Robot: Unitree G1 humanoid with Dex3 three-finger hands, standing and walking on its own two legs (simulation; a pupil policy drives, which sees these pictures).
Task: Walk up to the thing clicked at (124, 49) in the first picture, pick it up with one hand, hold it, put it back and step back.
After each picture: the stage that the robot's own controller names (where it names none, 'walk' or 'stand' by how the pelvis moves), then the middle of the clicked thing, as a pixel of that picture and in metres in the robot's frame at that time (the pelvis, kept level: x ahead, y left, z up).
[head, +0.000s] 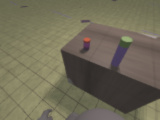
stand; (120, 53) +0.53 -0.18 +0.09
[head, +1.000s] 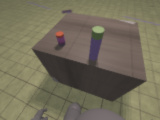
rise first; (95, 45) +0.50 +0.04 +0.12
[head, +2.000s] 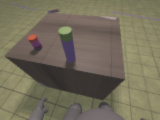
rise first; (68, 47) +0.43 +0.19 +0.14
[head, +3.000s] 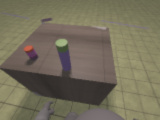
stand; (64, 57) +0.41 +0.21 +0.09
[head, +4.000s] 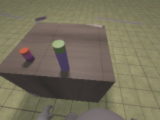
stand; (62, 57) +0.40 +0.22 +0.08
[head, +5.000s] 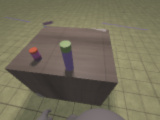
stand; (67, 57) +0.43 +0.20 +0.08
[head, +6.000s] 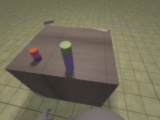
stand; (68, 58) +0.41 +0.19 +0.08
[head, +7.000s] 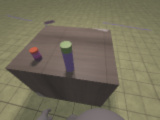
rise first; (68, 58) +0.42 +0.19 +0.08
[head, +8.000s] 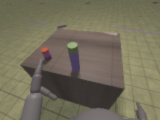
rise first; (74, 58) +0.43 +0.18 +0.09
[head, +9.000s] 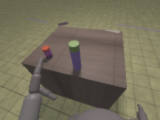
go down; (75, 57) +0.43 +0.17 +0.09
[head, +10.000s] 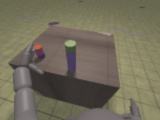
go down; (71, 57) +0.43 +0.17 +0.09
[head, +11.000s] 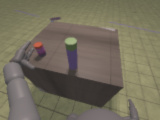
go down; (72, 55) +0.43 +0.16 +0.10
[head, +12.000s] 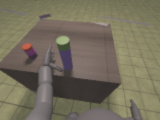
close in; (66, 55) +0.41 +0.18 +0.11
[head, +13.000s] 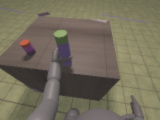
lift; (64, 50) +0.44 +0.18 +0.13
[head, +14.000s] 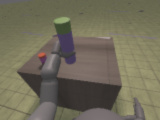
lift; (67, 44) +0.35 +0.15 +0.31
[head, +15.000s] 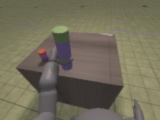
hold; (64, 51) +0.33 +0.18 +0.25
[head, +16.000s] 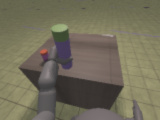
hold; (64, 50) +0.32 +0.18 +0.27
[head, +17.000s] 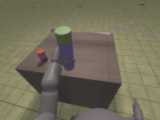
crouch; (66, 52) +0.33 +0.15 +0.25
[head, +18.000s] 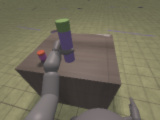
crouch; (66, 43) +0.40 +0.17 +0.27
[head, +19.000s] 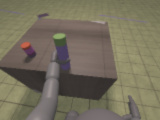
lower; (63, 53) +0.43 +0.19 +0.11
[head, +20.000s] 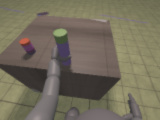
lower; (63, 49) +0.44 +0.18 +0.14
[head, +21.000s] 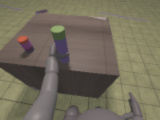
lower; (61, 47) +0.46 +0.19 +0.14
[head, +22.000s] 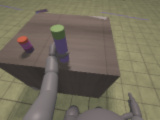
lower; (61, 46) +0.46 +0.19 +0.14
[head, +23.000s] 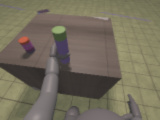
rest; (62, 47) +0.45 +0.19 +0.14
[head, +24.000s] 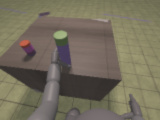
withdraw; (64, 51) +0.43 +0.18 +0.13
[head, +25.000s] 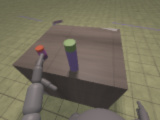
sink last; (72, 57) +0.41 +0.18 +0.11
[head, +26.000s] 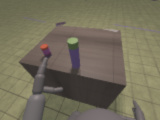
stand; (74, 54) +0.44 +0.18 +0.10
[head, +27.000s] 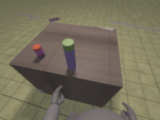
stand; (70, 56) +0.42 +0.18 +0.09
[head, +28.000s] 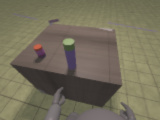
stand; (70, 55) +0.43 +0.18 +0.09
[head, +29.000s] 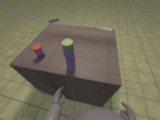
stand; (69, 56) +0.43 +0.19 +0.09
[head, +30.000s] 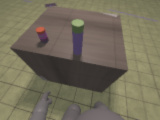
walk; (77, 39) +0.52 +0.13 +0.12
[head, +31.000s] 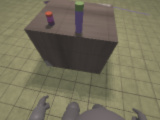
walk; (79, 19) +0.79 +0.18 +0.10
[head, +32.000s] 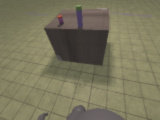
stand; (79, 16) +1.12 +0.26 +0.10
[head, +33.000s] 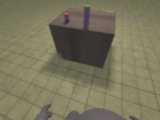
stand; (86, 17) +1.12 +0.14 +0.09
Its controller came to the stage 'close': yes
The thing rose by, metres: 0.20
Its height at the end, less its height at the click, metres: +0.00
